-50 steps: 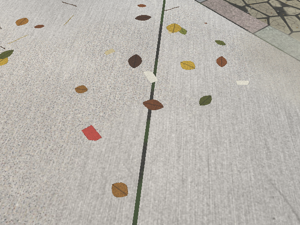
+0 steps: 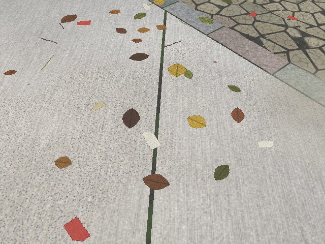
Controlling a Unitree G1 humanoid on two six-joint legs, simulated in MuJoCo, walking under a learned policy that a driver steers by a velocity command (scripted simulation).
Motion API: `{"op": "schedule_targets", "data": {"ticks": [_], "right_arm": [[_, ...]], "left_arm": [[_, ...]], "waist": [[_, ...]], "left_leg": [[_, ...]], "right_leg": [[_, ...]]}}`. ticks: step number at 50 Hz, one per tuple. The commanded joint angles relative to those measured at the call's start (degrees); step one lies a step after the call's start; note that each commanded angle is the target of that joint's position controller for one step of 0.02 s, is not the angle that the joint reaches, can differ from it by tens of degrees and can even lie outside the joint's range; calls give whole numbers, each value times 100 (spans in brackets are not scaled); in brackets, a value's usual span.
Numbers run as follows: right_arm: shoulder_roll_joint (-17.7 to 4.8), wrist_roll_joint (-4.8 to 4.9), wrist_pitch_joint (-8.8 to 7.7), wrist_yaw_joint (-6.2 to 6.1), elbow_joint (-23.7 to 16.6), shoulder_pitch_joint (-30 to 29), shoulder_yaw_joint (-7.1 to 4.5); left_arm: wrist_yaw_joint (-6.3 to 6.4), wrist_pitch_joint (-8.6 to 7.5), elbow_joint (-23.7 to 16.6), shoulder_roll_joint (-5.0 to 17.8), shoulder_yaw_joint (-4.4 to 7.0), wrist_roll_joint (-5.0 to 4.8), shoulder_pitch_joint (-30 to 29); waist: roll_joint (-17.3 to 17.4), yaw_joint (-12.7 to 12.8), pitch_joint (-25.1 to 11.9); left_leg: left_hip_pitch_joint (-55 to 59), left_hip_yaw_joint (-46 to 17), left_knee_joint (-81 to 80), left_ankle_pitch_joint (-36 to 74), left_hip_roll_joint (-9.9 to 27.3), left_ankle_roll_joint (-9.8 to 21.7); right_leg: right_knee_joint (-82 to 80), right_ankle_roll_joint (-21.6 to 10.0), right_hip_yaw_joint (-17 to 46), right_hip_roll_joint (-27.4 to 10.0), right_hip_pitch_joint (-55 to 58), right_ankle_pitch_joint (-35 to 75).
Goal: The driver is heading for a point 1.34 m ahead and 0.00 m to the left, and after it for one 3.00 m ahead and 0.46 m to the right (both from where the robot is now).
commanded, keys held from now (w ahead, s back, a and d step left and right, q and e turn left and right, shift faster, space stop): w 1.00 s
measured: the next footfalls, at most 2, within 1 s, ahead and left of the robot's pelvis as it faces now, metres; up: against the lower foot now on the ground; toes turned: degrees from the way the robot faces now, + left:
right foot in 0.30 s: +0.33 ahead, -0.17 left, +0.00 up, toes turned -2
left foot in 0.86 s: +0.65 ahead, +0.07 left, +0.00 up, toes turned +3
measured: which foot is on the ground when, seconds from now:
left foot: down 0.00-0.32, up 0.34-0.84, down 0.86-1.00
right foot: up 0.00-0.28, down 0.30-0.86, up 0.88-1.00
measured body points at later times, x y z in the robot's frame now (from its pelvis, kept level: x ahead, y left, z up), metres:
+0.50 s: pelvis +0.27 -0.08 +0.00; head +0.29 -0.10 +0.45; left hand +0.33 +0.18 -0.12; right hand +0.36 -0.35 -0.14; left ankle +0.27 +0.08 -0.66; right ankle +0.29 -0.16 -0.74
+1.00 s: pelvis +0.55 -0.01 -0.01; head +0.57 +0.00 +0.44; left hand +0.58 +0.25 -0.15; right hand +0.67 -0.27 -0.13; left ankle +0.61 +0.07 -0.74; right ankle +0.45 -0.16 -0.65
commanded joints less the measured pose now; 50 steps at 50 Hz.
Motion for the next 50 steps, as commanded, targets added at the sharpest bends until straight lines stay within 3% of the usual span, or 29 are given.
{"op": "schedule_targets", "data": {"ticks": [1, 5, 10, 12, 13, 14, 15, 16, 17, 18, 19, 20, 21, 22, 24, 28, 32, 37, 40, 41, 42, 43, 44, 45, 46, 47, 48, 50], "right_arm": [[-761, 10, -93, -114, -320, -225, -123], [-918, 98, -21, -194, -225, 225, -150], [-970, 147, 94, -205, -30, 652, -179], [-1038, 152, 153, -220, -16, 609, -214], [-1083, 151, 184, -224, -35, 509, -227], [-1051, 134, 214, -224, -71, 384, -208], [-853, 65, 221, -221, -156, 322, -129], [-322, -4, 128, -191, -324, 741, 46], [-174, 108, -26, -156, -240, 955, 107], [-833, 244, -125, -133, -322, 504, -55], [-946, 287, -156, -137, -459, 47, -88], [-866, 221, -126, -171, -488, -172, -102], [-812, 144, -50, -203, -488, -189, -146], [-672, 129, 35, -207, -461, -77, -142], [-496, 113, 145, -220, -443, 14, -137], [-492, 54, 171, -230, -742, -804, -171], [-377, 84, 127, -164, -964, -1622, -129], [-399, 146, 67, -26, -1247, -2364, -93], [-524, 154, 5, 63, -1312, -2293, -128], [-639, 151, -11, 64, -1249, -2003, -184], [-804, 140, -15, 45, -1065, -1375, -287], [-1106, 130, -9, 1, -742, -327, -438], [-1631, 10, 10, -51, -573, 603, -569], [-1607, 40, 34, -18, -504, 800, -526], [-1164, 102, 19, -21, -521, 543, -401], [-976, 125, 13, -35, -646, -32, -337], [-819, 77, 8, -24, -737, -497, -282], [-549, -30, -22, 19, -724, -796, -205]], "left_arm": [[37, 32, -244, 239, 66, 68, 188], [-28, -28, -476, 163, 33, 21, -718], [-199, -81, -757, 233, 11, -57, -1438], [-261, -133, -800, 351, 45, -58, -1341], [-273, -157, -749, 446, 92, -54, -1070], [-261, -171, -570, 621, 199, -41, -446], [-220, -185, -256, 978, 361, -25, 667], [-190, -158, -111, 1650, 519, 93, 1582], [-225, -128, -24, 1425, 458, 71, 1776], [-233, -144, -100, 986, 319, 36, 1345], [-228, -133, -237, 740, 238, 30, 803], [-256, -126, -306, 575, 176, 49, 362], [-280, -139, -326, 422, 130, 76, 156], [-302, -142, -276, 360, 112, 102, 125], [-294, -173, -124, 459, 144, 100, 338], [-165, -128, 76, 639, 189, 95, 734], [-86, -81, 212, 719, 191, 42, 1043], [-45, 21, 484, 767, 227, -10, 1473], [-7, 97, 524, 858, 280, -28, 1380], [-3, 119, 500, 916, 297, -24, 1267], [-3, 151, 472, 912, 291, -14, 1135], [-6, 168, 410, 774, 231, 28, 1075], [-39, 110, 292, 365, 97, 100, 1488], [-92, -38, 378, -99, -54, 63, 1863], [-117, -148, 311, 535, 111, -111, 1344], [-112, -205, 124, 747, 162, -189, 833], [-66, -203, 81, 736, 183, -128, 566], [-24, -59, 110, 508, 225, -38, 704]], "waist": [[436, 266, 305], [453, -60, 308], [543, -282, 468], [612, -146, 405], [676, 39, 267], [658, 387, -82], [460, 826, -811], [-743, 864, -1759], [-1489, 809, -2258], [-914, 773, -1493], [-543, 624, -933], [-124, 438, -533], [-136, 263, -322], [-224, 140, -240], [-185, 44, -133], [-62, 174, 109], [-102, 414, 283], [-112, 607, 554], [-193, 429, 441], [-284, 248, 241], [-308, -105, -137], [-179, -537, -782], [788, -557, -1705], [1841, -402, -2344], [1352, -476, -1757], [1052, -333, -978], [572, -143, -585], [665, 225, -300]], "left_leg": [[-536, -1243, -1159, 380, 1627, 986], [-65, -951, -1062, 469, 1528, 725], [817, -1029, -664, 327, 1860, 645], [1077, -1106, -364, 571, 2005, 558], [1099, -1073, -62, 1126, 1994, 492], [1018, -875, 671, 2080, 1774, 370], [401, -569, 2045, 2273, 1420, 186], [-1695, -108, 4376, 415, 655, -216], [-3001, -716, 5590, -2425, 175, -295], [-3540, -1067, 6099, -2199, 576, -167], [-3538, -913, 5990, -1643, 894, -93], [-3282, -791, 5626, -1184, 1121, -126], [-2970, -801, 5239, -885, 1296, -151], [-2674, -778, 5061, -709, 1351, -185], [-2607, -692, 4831, -484, 1357, -265], [-3256, -664, 3694, 459, 1376, -417], [-3029, -474, 2366, 1327, 1190, -415], [-3186, -440, 1606, 1067, 1062, -287], [-2763, -344, 1353, 471, 927, -90], [-2211, -207, 1311, 304, 764, -7], [-1290, -21, 1227, 296, 547, 114], [229, -150, 1328, 453, 631, 309], [2502, -2112, 1361, 209, 2050, 964], [3479, -4396, 410, -666, 2845, 1485], [3029, -4136, 171, -1121, 2634, 1193], [2114, -3287, 36, -794, 2487, 959], [1210, -2674, -148, -282, 2283, 847], [176, -1919, -525, 200, 1910, 732]], "right_leg": [[-831, 157, 18, -245, -173, 874], [-2433, 203, -194, 8, -6, 1735], [-3290, 104, -251, 179, -11, 1292], [-3530, -58, -289, 264, 270, 841], [-3642, -148, -396, 384, 714, 673], [-3774, -279, -552, 577, 1569, 608], [-3663, -530, -279, 350, 3110, 747], [-3775, -1285, 1894, -1133, 5418, 539], [-4702, -1778, 3915, -1700, 6130, -159], [-4789, -1469, 3347, -1501, 5508, -361], [-4859, -1238, 2431, -1275, 4688, -2], [-5079, -1123, 1797, -1004, 3872, 477], [-5281, -1011, 1348, -763, 3352, 746], [-5451, -976, 1086, -626, 3027, 887], [-5621, -1063, 730, -528, 2803, 1453], [-5770, -1058, 379, -510, 3039, 1922], [-5889, -895, 62, -371, 3150, 1565], [-5643, -865, 83, -681, 3980, 1488], [-5219, -751, 89, -838, 4318, 2165], [-4893, -689, 34, -799, 4309, 2985], [-4171, -583, -134, -612, 4182, 3908], [-2936, -405, -356, -286, 3552, 3895], [-732, -79, -631, 346, 1560, 1892], [634, 76, -1, 1126, 90, -2098], [1220, -53, 453, 767, -513, -2024], [1140, -139, 229, 450, -716, -1447], [846, -136, 105, 172, -437, -887], [347, -124, 126, -122, 254, -378]]}}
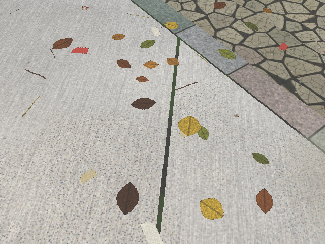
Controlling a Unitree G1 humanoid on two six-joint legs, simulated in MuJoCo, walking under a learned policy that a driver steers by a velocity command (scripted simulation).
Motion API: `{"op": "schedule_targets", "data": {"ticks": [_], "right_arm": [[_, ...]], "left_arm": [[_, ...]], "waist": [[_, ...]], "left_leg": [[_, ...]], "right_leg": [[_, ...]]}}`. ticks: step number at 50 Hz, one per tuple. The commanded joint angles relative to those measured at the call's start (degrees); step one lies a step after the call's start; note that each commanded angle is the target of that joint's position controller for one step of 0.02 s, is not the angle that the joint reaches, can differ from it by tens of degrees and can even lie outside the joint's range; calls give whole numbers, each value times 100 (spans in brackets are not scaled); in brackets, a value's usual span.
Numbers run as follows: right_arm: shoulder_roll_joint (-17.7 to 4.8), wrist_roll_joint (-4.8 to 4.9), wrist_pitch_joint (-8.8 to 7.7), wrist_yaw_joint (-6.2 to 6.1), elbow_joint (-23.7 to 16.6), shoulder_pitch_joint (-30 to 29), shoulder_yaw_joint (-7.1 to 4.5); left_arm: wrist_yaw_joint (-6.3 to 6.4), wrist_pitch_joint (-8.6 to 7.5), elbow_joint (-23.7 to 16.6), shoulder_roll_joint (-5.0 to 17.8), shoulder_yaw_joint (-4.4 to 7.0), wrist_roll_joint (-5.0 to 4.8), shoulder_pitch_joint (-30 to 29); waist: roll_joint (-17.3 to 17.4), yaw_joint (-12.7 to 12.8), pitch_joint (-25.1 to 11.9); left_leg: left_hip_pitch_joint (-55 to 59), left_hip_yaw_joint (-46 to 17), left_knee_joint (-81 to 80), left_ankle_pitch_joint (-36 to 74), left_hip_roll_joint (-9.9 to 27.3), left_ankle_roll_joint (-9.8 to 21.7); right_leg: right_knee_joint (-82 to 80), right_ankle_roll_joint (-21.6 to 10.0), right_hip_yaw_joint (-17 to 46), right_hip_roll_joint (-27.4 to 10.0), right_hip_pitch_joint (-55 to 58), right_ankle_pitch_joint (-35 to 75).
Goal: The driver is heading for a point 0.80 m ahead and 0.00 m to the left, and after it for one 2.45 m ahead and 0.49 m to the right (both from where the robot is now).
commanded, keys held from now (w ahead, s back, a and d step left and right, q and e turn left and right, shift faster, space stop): w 1.00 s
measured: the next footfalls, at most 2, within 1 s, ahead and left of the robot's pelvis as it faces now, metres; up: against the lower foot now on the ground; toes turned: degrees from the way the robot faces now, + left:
right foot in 0.44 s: +0.42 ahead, -0.15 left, +0.00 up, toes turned -2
left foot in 1.00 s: +0.72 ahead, +0.09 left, +0.00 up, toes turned +3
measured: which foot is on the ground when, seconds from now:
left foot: down 0.00-0.46, up 0.48-0.98, down 1.00-1.00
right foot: up 0.00-0.42, down 0.44-1.00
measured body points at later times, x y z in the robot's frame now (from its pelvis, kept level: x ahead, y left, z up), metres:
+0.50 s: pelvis +0.28 -0.05 -0.01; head +0.31 -0.06 +0.44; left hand +0.46 +0.19 -0.11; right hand +0.25 -0.32 -0.16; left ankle +0.10 +0.08 -0.67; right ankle +0.38 -0.15 -0.74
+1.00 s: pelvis +0.56 -0.02 -0.01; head +0.58 -0.01 +0.44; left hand +0.51 +0.25 -0.16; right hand +0.76 -0.25 -0.11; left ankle +0.68 +0.09 -0.74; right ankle +0.38 -0.15 -0.73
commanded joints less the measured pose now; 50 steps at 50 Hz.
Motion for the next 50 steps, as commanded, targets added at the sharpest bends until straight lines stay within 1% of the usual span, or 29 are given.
{"op": "schedule_targets", "data": {"ticks": [1, 2, 4, 7, 11, 16, 18, 19, 20, 21, 22, 23, 24, 25, 26, 27, 28, 29, 30, 32, 35, 38, 40, 43, 45, 47, 48, 49, 50], "right_arm": [[-432, -62, -82, 20, -140, 151, -72], [-494, -48, -97, 3, -74, 246, -85], [-676, -47, -106, -67, 28, 448, -125], [-734, -26, -49, -173, 147, 760, -126], [-793, 31, -7, -227, 278, 1107, -118], [-855, 71, 112, -252, 531, 1545, -157], [-914, 88, 162, -277, 566, 1508, -196], [-955, 92, 183, -284, 556, 1420, -214], [-1011, 96, 204, -288, 523, 1278, -230], [-938, 91, 230, -283, 489, 1152, -201], [-766, 27, 227, -278, 375, 1126, -118], [-45, -17, 103, -212, 305, 1795, 98], [-315, 81, -56, -166, 414, 1699, 50], [-779, 241, -143, -142, 243, 1136, -79], [-806, 261, -164, -166, 150, 750, -85], [-741, 185, -128, -210, 133, 564, -116], [-657, 130, -41, -244, 162, 658, -152], [-508, 113, 46, -254, 199, 798, -144], [-383, 98, 108, -264, 226, 876, -134], [-392, 66, 166, -288, 132, 652, -158], [-399, 12, 156, -273, -82, 7, -176], [-297, 35, 119, -213, -235, -564, -136], [-268, 63, 105, -171, -336, -938, -101], [-287, 98, 72, -81, -506, -1360, -64], [-351, 111, 32, -12, -603, -1465, -62], [-507, 120, -6, 23, -573, -1194, -114], [-646, 108, -20, 17, -461, -759, -189], [-889, 89, -20, -13, -159, 159, -331], [-1324, 19, -17, -65, 81, 1242, -463]], "left_arm": [[52, 29, -312, 349, 148, 23, 202], [64, 81, -310, 288, 150, 28, 217], [87, 130, -448, 343, 181, 72, -137], [70, 113, -653, 318, 191, 115, -765], [-15, 62, -860, 186, 124, 77, -1538], [-180, -4, -1158, 203, 60, 17, -2273], [-246, -45, -1222, 288, 71, 6, -2263], [-260, -59, -1191, 378, 104, 4, -2069], [-255, -72, -1094, 519, 174, 16, -1670], [-227, -72, -825, 739, 304, 36, -823], [-174, -67, -551, 1115, 435, 93, 283], [-155, -37, -408, 1683, 564, 160, 926], [-166, -21, -397, 1206, 413, 119, 950], [-157, -30, -481, 916, 313, 78, 385], [-152, -24, -614, 714, 243, 86, -146], [-177, -28, -655, 534, 183, 126, -505], [-198, -52, -654, 387, 134, 177, -670], [-216, -63, -611, 356, 126, 192, -678], [-213, -84, -553, 407, 140, 180, -593], [-155, -106, -444, 592, 180, 181, -397], [-51, -69, -322, 680, 192, 159, -106], [1, -39, -227, 720, 189, 115, 122], [16, -25, -123, 757, 199, 80, 338], [31, 46, 51, 787, 225, 52, 609], [55, 99, 116, 835, 261, 31, 634], [72, 151, 119, 915, 299, 21, 515], [75, 177, 90, 949, 306, 16, 371], [72, 206, 61, 829, 261, 29, 296], [72, 211, -68, 639, 165, 118, 350]], "waist": [[618, 81, -394], [602, 118, -308], [500, 94, -114], [421, -57, 10], [453, -305, 165], [463, -510, 402], [539, -398, 356], [605, -259, 234], [690, -11, -28], [631, 416, -517], [291, 809, -1318], [-1140, 586, -2171], [-1162, 666, -2510], [-859, 579, -1557], [-436, 415, -996], [-154, 236, -568], [-248, 24, -402], [-354, -81, -364], [-342, -128, -321], [-253, -154, -158], [-176, -14, -1], [-210, 151, 113], [-190, 279, 213], [-185, 400, 370], [-222, 352, 392], [-327, 142, 216], [-382, -129, -56], [-285, -543, -595], [303, -873, -1450]], "left_leg": [[1008, -1720, -1737, 435, 1457, 921], [875, -1534, -1842, 612, 1417, 964], [883, -1326, -1986, 929, 1415, 1012], [1187, -1094, -2035, 1198, 1362, 919], [1400, -769, -2080, 1059, 1226, 749], [2305, -804, -1731, 1163, 1564, 746], [2569, -835, -1459, 1592, 1710, 672], [2609, -811, -1248, 2105, 1720, 611], [2570, -721, -813, 3053, 1648, 535], [2338, -504, 136, 3757, 1368, 400], [1274, -278, 1680, 2881, 1056, 206], [-1136, -132, 4012, -188, 8, -232], [-1893, -1007, 4856, -2370, -87, -171], [-2398, -1014, 5139, -2076, 289, -58], [-2301, -839, 4911, -1511, 621, -16], [-2051, -742, 4508, -1122, 818, -37], [-1665, -780, 4169, -850, 990, -39], [-1385, -764, 3997, -709, 1029, -62], [-1298, -714, 3861, -628, 1044, -99], [-1572, -686, 3441, -224, 1079, -196], [-2042, -674, 2444, 658, 1076, -314], [-1896, -529, 1443, 1372, 912, -327], [-1831, -436, 995, 1522, 807, -326], [-1966, -432, 576, 1283, 733, -258], [-1935, -447, 379, 922, 697, -134], [-1376, -326, 241, 502, 544, 14], [-669, -146, 153, 406, 350, 117], [581, -21, 109, 476, 179, 270], [2389, -1084, 253, 562, 1103, 631]], "right_leg": [[-60, -34, 255, -602, -989, 621], [-204, 7, 208, -623, -1001, 709], [-655, 122, 181, -667, -1379, 1152], [-1602, 238, 144, -649, -1833, 1999], [-2856, 233, -74, -425, -1633, 2782], [-3591, 121, -130, -272, -1830, 2368], [-3766, -21, -160, -196, -1636, 1958], [-3840, -104, -232, -96, -1259, 1767], [-3901, -208, -395, 97, -577, 1661], [-4006, -365, -540, 291, 590, 1766], [-3792, -690, 172, -354, 2405, 1936], [-4175, -1635, 2836, -1830, 4656, 1213], [-4950, -1752, 4092, -2058, 4808, 697], [-5024, -1400, 3208, -1847, 4040, 577], [-5164, -1189, 2380, -1605, 3099, 891], [-5385, -1070, 1814, -1361, 2241, 1282], [-5584, -951, 1396, -1138, 1701, 1495], [-5748, -946, 1196, -1046, 1397, 1569], [-5861, -1001, 1033, -1003, 1229, 1762], [-6031, -1077, 792, -988, 1174, 2060], [-6122, -1011, 567, -957, 1439, 2264], [-6168, -866, 271, -825, 1544, 2186], [-6165, -841, 205, -856, 1735, 2055], [-5959, -835, 208, -1070, 2288, 2109], [-5728, -778, 255, -1245, 2622, 2330], [-5360, -670, 249, -1310, 2777, 3090], [-4855, -578, 128, -1202, 2734, 4037], [-3805, -430, -105, -886, 2443, 4631], [-2028, -213, -383, -522, 1279, 3358]]}}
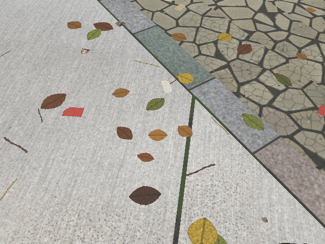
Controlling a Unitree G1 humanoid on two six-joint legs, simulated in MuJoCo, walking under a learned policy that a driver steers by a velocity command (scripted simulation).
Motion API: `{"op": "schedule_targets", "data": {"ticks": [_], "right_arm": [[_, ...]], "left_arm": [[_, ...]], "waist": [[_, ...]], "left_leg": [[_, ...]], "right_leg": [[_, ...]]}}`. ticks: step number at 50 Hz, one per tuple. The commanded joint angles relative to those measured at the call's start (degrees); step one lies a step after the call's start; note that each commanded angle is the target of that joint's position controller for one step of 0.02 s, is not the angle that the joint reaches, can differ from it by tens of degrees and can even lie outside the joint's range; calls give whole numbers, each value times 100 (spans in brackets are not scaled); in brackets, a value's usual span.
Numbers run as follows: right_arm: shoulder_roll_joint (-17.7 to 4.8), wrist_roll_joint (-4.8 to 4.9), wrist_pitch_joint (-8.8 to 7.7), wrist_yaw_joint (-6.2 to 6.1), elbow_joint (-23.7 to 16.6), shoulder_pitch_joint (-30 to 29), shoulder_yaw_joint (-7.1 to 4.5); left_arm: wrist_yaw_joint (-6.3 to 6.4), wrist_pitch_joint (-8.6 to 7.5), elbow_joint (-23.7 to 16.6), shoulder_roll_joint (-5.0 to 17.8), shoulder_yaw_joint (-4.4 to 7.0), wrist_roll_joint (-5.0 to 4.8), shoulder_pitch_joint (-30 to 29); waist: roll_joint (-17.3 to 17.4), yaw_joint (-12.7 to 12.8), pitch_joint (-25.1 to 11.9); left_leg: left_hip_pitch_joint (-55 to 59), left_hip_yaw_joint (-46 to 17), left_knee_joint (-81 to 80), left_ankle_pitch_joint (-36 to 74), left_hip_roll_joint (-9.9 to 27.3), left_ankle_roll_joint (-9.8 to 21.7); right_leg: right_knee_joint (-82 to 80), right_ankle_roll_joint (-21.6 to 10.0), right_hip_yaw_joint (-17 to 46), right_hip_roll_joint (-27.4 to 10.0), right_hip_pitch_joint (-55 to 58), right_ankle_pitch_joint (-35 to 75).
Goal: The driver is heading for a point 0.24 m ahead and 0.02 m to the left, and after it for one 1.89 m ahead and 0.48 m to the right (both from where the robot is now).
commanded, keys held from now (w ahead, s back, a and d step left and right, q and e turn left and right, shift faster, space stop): w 0.10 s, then w+e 0.14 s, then e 0.50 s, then w+e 0.12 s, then w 0.14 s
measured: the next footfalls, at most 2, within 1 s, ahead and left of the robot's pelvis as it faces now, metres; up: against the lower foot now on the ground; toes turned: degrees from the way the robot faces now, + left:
right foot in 0.52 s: +0.41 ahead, -0.12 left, +0.00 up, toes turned -12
left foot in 1.00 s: +0.46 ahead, +0.09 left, +0.00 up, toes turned -28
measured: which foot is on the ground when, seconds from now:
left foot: down 0.00-0.52, up 0.54-0.98, down 1.00-1.00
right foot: down 0.00-0.00, up 0.02-0.50, down 0.52-1.00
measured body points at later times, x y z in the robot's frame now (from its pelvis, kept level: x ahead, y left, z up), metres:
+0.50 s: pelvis +0.25 +0.00 +0.01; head +0.27 -0.01 +0.45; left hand +0.46 +0.21 -0.10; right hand +0.24 -0.28 -0.14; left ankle +0.13 +0.11 -0.72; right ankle +0.37 -0.12 -0.71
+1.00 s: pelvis +0.36 +0.00 +0.01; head +0.37 +0.00 +0.46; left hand +0.61 +0.19 -0.09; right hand +0.36 -0.32 -0.09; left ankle +0.42 +0.11 -0.73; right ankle +0.37 -0.11 -0.72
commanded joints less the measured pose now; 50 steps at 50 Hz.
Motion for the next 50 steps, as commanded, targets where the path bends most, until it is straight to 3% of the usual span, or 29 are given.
{"op": "schedule_targets", "data": {"ticks": [1, 2, 3, 4, 5, 7, 9, 11, 13, 16, 18, 21, 23, 24, 25, 26, 27, 28, 29, 30, 31, 32, 34, 37, 40, 45, 48, 49, 50], "right_arm": [[-1827, -61, -11, -50, 447, 2564, -534], [-1273, -16, -16, -45, 415, 2498, -368], [-1022, -8, -40, -63, 313, 1977, -289], [-867, -42, -48, -69, 189, 1495, -231], [-699, -96, -57, -52, 153, 1181, -181], [-490, -169, -92, -39, 207, 1069, -121], [-631, -160, -131, -85, 318, 1223, -158], [-779, -189, -146, -163, 398, 1370, -201], [-780, -208, -129, -225, 433, 1411, -191], [-790, -205, -78, -318, 383, 1214, -150], [-873, -157, -15, -395, 447, 1406, -152], [-1022, -65, 156, -462, 490, 1484, -202], [-1154, 9, 266, -516, 409, 1306, -266], [-1190, 40, 317, -548, 339, 1186, -292], [-1156, 48, 365, -560, 267, 1112, -287], [-1064, -85, 337, -529, 148, 1324, -238], [-381, -386, 256, -410, 26, 1926, -46], [-652, -187, 158, -296, 13, 1900, -54], [-859, 20, 148, -276, -129, 1329, -117], [-871, 22, 204, -337, -174, 1056, -133], [-936, -74, 289, -418, -159, 937, -175], [-990, -118, 381, -463, -220, 935, -217], [-843, -145, 472, -506, -264, 1021, -213], [-745, -156, 495, -562, -316, 942, -187], [-783, -130, 484, -508, -454, 668, -189], [-813, -53, 228, -358, -548, 584, -179], [-701, -34, 75, -261, -359, 1131, -172], [-782, -79, 43, -262, -228, 1511, -198], [-1065, -191, 22, -279, -106, 2081, -238]], "left_arm": [[-50, -158, -445, -161, -171, 86, 498], [-78, -306, -386, 356, -64, -41, 187], [-94, -397, -565, 700, 25, -178, -363], [-57, -419, -640, 714, 29, -176, -699], [-17, -391, -660, 681, 70, -88, -870], [-8, -213, -568, 450, 88, -83, -586], [3, -79, -558, 293, 83, -103, -582], [11, -20, -673, 322, 110, -83, -909], [-7, -20, -753, 327, 134, -49, -1146], [-94, -64, -940, 166, 67, 39, -1573], [-170, -45, -1146, 97, 18, 70, -1999], [-283, 15, -1380, 229, 41, 62, -2111], [-356, 27, -1465, 433, 119, 77, -1852], [-385, 15, -1407, 585, 193, 70, -1452], [-372, -16, -1259, 836, 324, 66, -823], [-255, -9, -1265, 1350, 473, 114, -401], [-156, 42, -1398, 1739, 483, 142, -584], [-186, 55, -1539, 1449, 392, 161, -444], [-182, 61, -1708, 1192, 343, 138, -838], [-148, 90, -1774, 983, 292, 35, -1234], [-117, 128, -1840, 843, 242, 8, -1460], [-89, 157, -1875, 814, 235, 52, -1563], [-50, 188, -1950, 907, 263, 152, -1592], [52, 229, -2021, 1095, 332, 96, -1444], [135, 294, -2138, 1076, 323, -2, -1530], [154, 320, -2168, 1041, 294, 35, -1299], [123, 341, -2134, 822, 185, 36, -1253], [117, 333, -2142, 618, 117, 44, -1265], [105, 298, -2184, 175, 1, 33, -1300]], "waist": [[1675, -816, -2088], [1264, -985, -2114], [985, -922, -1301], [484, -757, -870], [276, -594, -508], [444, -307, -386], [393, -247, -180], [274, -296, 5], [231, -321, 124], [314, -353, 166], [302, -521, 154], [376, -528, 79], [498, -331, -95], [499, -131, -281], [278, 174, -585], [-513, 274, -1094], [-1678, -384, -1712], [-1139, -74, -2676], [-638, -2, -2093], [-167, -122, -1420], [37, -230, -1020], [-123, -378, -852], [-463, -484, -784], [-550, -417, -959], [-779, -336, -952], [-993, -221, -815], [-898, -526, -639], [-672, -681, -564], [292, -767, -656]], "left_leg": [[5146, -3679, -666, -1008, 2044, 1509], [5126, -4296, -1174, -1621, 2013, 1419], [4441, -3448, -1223, -1428, 1835, 1132], [3608, -2739, -1330, -890, 1630, 974], [2834, -2238, -1503, -381, 1432, 894], [2161, -1622, -1847, -136, 1241, 789], [1905, -1210, -2118, 21, 1237, 818], [1962, -902, -2267, 200, 1264, 794], [2065, -486, -2253, 853, 1203, 689], [1762, 469, -2041, 2177, 861, 408], [1941, 637, -1862, 2433, 928, 376], [2694, 654, -1333, 2799, 1201, 345], [2966, 645, -679, 3574, 1322, 247], [2996, 666, -87, 3872, 1275, 152], [2853, 796, 925, 3596, 989, -57], [1769, 866, 2562, 1787, 579, -429], [-294, 518, 4558, -3699, -518, -823], [-679, -690, 5329, -3841, -555, -744], [-1053, -777, 5279, -3271, -315, -642], [-1156, -691, 4870, -2747, -95, -637], [-965, -687, 4439, -2451, 75, -649], [-603, -716, 4068, -2289, 133, -637], [-246, -622, 3501, -2074, 11, -662], [-248, -662, 2754, -1808, -96, -804], [-166, -673, 2019, -1366, -127, -850], [421, -515, 965, -1489, -242, -731], [1618, -229, -180, -1160, -235, -410], [2200, -470, -588, -1335, 100, -243], [2806, -1774, -1175, -2247, 1223, 95]], "right_leg": [[4543, -136, 136, 360, -3684, 107], [5332, -223, 962, 203, -4365, -713], [5479, -335, 911, -104, -4776, -300], [5244, -362, 746, -426, -4607, 253], [4865, -345, 681, -613, -4351, 604], [4482, -350, 752, -817, -3748, 935], [4194, -304, 773, -860, -3809, 1143], [3778, -242, 921, -824, -4223, 1649], [3244, -192, 1012, -690, -4431, 2227], [2051, -163, 478, -485, -3745, 3130], [1665, -147, 208, -393, -3569, 3391], [1319, -241, 108, -300, -3693, 2798], [1217, -409, -47, -115, -3408, 2109], [1024, -514, -147, 57, -2987, 1971], [452, -677, -183, 276, -2180, 2509], [416, -1056, 939, -461, -791, 4797], [905, -2121, 3015, -1826, 961, 7467], [388, -2562, 3872, -2153, 1201, 6094], [131, -2287, 3329, -1822, 655, 5014], [-86, -1936, 2814, -1530, -117, 4095], [-276, -1734, 2556, -1346, -903, 3463], [-414, -1646, 2458, -1190, -1500, 3023], [-526, -1567, 2256, -929, -1984, 2970], [-465, -1509, 2284, -847, -1911, 2840], [-770, -1321, 2590, -651, -2072, 211], [-761, -1235, 2904, -701, -2052, -530], [-466, -1040, 2761, -483, -2581, -979], [-19, -815, 2529, -236, -3025, -1041], [1747, -453, 1688, 359, -3710, -813]]}}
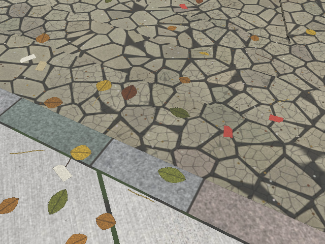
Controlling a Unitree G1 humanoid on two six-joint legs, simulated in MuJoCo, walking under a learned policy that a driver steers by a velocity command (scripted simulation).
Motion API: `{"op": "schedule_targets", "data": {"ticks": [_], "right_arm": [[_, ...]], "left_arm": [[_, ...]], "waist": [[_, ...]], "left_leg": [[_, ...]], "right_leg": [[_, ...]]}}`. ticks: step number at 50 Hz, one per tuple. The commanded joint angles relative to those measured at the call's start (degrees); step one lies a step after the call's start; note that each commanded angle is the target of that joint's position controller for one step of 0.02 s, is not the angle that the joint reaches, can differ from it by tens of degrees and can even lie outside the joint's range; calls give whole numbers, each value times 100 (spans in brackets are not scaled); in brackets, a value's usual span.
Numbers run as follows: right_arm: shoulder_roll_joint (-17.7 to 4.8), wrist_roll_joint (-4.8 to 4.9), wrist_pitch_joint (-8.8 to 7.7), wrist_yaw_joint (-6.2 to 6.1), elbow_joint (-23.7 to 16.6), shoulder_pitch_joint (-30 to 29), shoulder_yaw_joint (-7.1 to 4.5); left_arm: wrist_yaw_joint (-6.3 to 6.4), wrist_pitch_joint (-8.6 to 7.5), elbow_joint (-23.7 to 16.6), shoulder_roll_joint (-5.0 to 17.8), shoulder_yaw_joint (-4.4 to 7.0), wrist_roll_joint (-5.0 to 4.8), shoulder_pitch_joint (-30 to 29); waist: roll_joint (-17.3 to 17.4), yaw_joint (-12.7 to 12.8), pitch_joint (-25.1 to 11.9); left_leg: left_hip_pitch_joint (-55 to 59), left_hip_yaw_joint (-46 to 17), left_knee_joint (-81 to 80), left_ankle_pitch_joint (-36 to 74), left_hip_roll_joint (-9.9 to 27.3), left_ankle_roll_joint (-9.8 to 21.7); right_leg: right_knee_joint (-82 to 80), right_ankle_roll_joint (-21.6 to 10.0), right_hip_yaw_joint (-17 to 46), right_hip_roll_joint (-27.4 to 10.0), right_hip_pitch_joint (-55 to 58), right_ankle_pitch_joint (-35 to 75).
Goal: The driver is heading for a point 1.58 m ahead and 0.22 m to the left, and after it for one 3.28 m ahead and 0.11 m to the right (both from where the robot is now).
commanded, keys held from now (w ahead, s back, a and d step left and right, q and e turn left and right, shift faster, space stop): w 1.00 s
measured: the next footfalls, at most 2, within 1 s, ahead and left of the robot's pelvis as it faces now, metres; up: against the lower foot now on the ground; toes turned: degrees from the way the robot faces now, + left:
right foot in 0.44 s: +0.31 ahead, -0.16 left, +0.00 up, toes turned -4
left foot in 0.94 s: +0.63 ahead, +0.08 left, +0.00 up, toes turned +0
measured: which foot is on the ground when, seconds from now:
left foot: down 0.00-0.46, up 0.48-0.92, down 0.94-1.00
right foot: down 0.00-0.00, up 0.02-0.42, down 0.44-0.94, up 0.96-1.00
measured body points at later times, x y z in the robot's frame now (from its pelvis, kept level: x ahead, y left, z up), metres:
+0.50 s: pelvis +0.20 -0.05 -0.01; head +0.24 -0.05 +0.44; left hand +0.44 +0.17 -0.08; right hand +0.14 -0.32 -0.14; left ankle +0.04 +0.12 -0.67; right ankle +0.27 -0.15 -0.73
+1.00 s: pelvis +0.48 -0.01 -0.01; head +0.52 +0.00 +0.44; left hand +0.50 +0.27 -0.15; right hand +0.67 -0.27 -0.10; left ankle +0.59 +0.07 -0.73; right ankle +0.29 -0.15 -0.67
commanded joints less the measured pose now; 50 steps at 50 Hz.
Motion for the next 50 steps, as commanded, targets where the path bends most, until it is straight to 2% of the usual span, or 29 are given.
{"op": "schedule_targets", "data": {"ticks": [1, 2, 3, 5, 8, 10, 13, 17, 19, 20, 21, 22, 23, 24, 25, 26, 27, 29, 31, 34, 36, 39, 43, 45, 46, 47, 48, 49, 50], "right_arm": [[-1373, -228, -121, 57, 64, 1192, -327], [-1230, -194, -171, 46, -40, 887, -336], [-911, -62, -196, 8, -128, 631, -257], [-731, 36, -167, -9, -141, 585, -190], [-580, 18, -170, 2, 7, 989, -120], [-579, 39, -146, 4, 80, 1200, -106], [-738, 63, -99, 2, 143, 1436, -114], [-891, 142, -24, 35, 246, 1712, -138], [-978, 173, 34, 30, 289, 1693, -170], [-1024, 193, 53, 18, 273, 1573, -179], [-961, 197, 54, 10, 257, 1527, -158], [-783, 102, 18, 6, 105, 1363, -80], [-125, 36, -112, 19, -132, 1752, 135], [-414, 130, -262, 47, -50, 1658, 57], [-776, 265, -314, 82, -211, 1186, -62], [-739, 240, -319, 79, -250, 879, -52], [-655, 143, -297, 67, -269, 728, -62], [-436, 94, -164, 77, -230, 899, -59], [-302, 75, -60, 80, -272, 867, -34], [-262, 5, -48, 91, -492, 252, 7], [-183, 22, -93, 152, -611, -219, 65], [-216, 86, -134, 248, -799, -806, 103], [-431, 87, -149, 347, -1008, -1075, 57], [-610, 75, -158, 347, -929, -605, -30], [-828, 61, -152, 308, -692, 207, -161], [-1233, 12, -138, 250, -506, 1210, -285], [-1740, -19, -119, 269, -389, 1571, -384], [-1165, 71, -112, 282, -427, 1629, -237], [-957, 66, -120, 264, -479, 1224, -158]], "left_arm": [[-45, -224, -646, 205, 15, -109, -295], [-75, -348, -655, 599, 91, -117, -473], [-123, -395, -544, 781, 147, -92, -394], [-173, -420, -405, 672, 149, 12, -323], [-220, -450, -449, 328, 69, 23, -630], [-235, -467, -549, 174, 9, -7, -924], [-309, -515, -705, 47, -56, -65, -1404], [-424, -566, -828, 131, -64, -131, -1712], [-452, -596, -829, 284, -17, -142, -1534], [-437, -600, -722, 417, 55, -122, -1122], [-389, -587, -462, 663, 188, -95, -322], [-317, -565, -226, 981, 305, -35, 790], [-289, -511, -78, 1601, 430, 41, 1436], [-297, -487, -12, 1179, 298, 27, 1524], [-300, -487, -11, 905, 179, 2, 1085], [-302, -480, -62, 715, 112, -5, 702], [-328, -482, -85, 577, 65, 27, 368], [-353, -533, -75, 431, 33, 80, 42], [-346, -614, 24, 499, 61, 43, 40], [-284, -641, 192, 640, 100, 29, 223], [-244, -614, 269, 717, 113, 8, 364], [-215, -583, 442, 903, 154, -70, 735], [-181, -467, 651, 1001, 192, -115, 963], [-160, -390, 686, 1079, 207, -99, 885], [-147, -350, 688, 983, 162, -68, 871], [-124, -343, 579, 714, 38, 42, 964], [-184, -466, 492, -27, -180, 24, 1767], [-215, -594, 585, 486, -82, -69, 1456], [-236, -661, 406, 830, 14, -209, 893]], "waist": [[1459, -281, 317], [1305, -229, 755], [1048, -128, 820], [898, -76, 678], [854, -245, 606], [883, -389, 644], [939, -595, 712], [968, -688, 861], [1066, -463, 793], [1058, -156, 551], [890, 243, 23], [555, 764, -828], [-1112, 725, -1745], [-1303, 767, -1960], [-1009, 651, -973], [-638, 504, -481], [-383, 332, -83], [-572, -15, 163], [-463, -156, 304], [-252, -70, 521], [-230, 85, 625], [-187, 309, 708], [-197, 275, 717], [-325, -30, 396], [-261, -420, -123], [217, -763, -984], [1800, -383, -1797], [1494, -627, -1945], [1117, -606, -1025]], "left_leg": [[1784, -3365, -1860, -2313, 2188, 1191], [1478, -3700, -2017, -2809, 2374, 1427], [1525, -3142, -1966, -2447, 2091, 1236], [1605, -2250, -2015, -1594, 1654, 927], [1421, -1356, -2150, -311, 1330, 881], [1384, -959, -2171, 238, 1217, 874], [1299, -599, -2103, 763, 1167, 860], [1467, -638, -1884, 1070, 1405, 906], [1654, -688, -1610, 1835, 1571, 845], [1652, -529, -1175, 2848, 1509, 751], [1464, -214, -271, 3766, 1249, 608], [417, 16, 1214, 3143, 1017, 392], [-1883, 363, 3497, 375, 128, -25], [-2457, -412, 4339, -1579, 75, 18], [-2933, -345, 4649, -1246, 406, 96], [-2809, -184, 4464, -747, 639, 133], [-2630, -118, 4127, -387, 765, 109], [-2035, -144, 3749, 9, 927, 61], [-2004, -90, 3439, 247, 941, -40], [-2199, -66, 2348, 1155, 930, -133], [-1966, 46, 1442, 1838, 785, -96], [-1703, 132, 695, 2253, 593, -33], [-1728, 75, 189, 1648, 472, 212], [-944, 338, 42, 1216, 204, 388], [177, 515, 12, 1217, 17, 549], [1890, -360, 248, 1468, 827, 881], [3884, -3268, -433, 49, 2167, 1862], [3997, -4146, -1120, -748, 2202, 1817], [3348, -3306, -1174, -660, 2047, 1533]], "right_leg": [[1647, -83, -105, 61, -2565, -1768], [2273, -83, 234, -354, -2969, -1302], [2426, -53, 264, -481, -3038, -756], [2421, 104, -98, -705, -2836, -94], [2298, 277, -626, -902, -2433, 716], [1710, 341, -799, -969, -2200, 1016], [679, 387, -991, -917, -1613, 1276], [-30, 253, -1156, -798, -1096, 966], [-324, 53, -1175, -716, -642, 716], [-538, -89, -1261, -597, 38, 783], [-661, -271, -1294, -519, 1208, 872], [-369, -590, -530, -1256, 3009, 921], [-705, -1435, 2054, -2818, 5044, 48], [-1382, -1591, 3183, -3044, 4811, -400], [-1437, -1332, 2308, -2806, 4089, -325], [-1546, -1160, 1563, -2512, 3277, 24], [-1767, -1092, 1100, -2258, 2542, 346], [-2159, -1058, 572, -1984, 1660, 807], [-2374, -1152, 254, -1964, 1322, 1286], [-2481, -1117, -153, -1876, 1251, 1656], [-2502, -980, -429, -1750, 1173, 1662], [-2472, -901, -469, -1870, 1399, 1337], [-2036, -730, -348, -2223, 2283, 1647], [-1330, -574, -468, -2133, 2516, 2998], [-311, -425, -705, -1835, 2338, 3728], [1408, -197, -989, -1495, 1342, 2646], [3599, 207, -961, -416, -977, -871], [4297, 171, -172, -515, -1683, -1837], [4471, 99, -249, -811, -2141, -1484]]}}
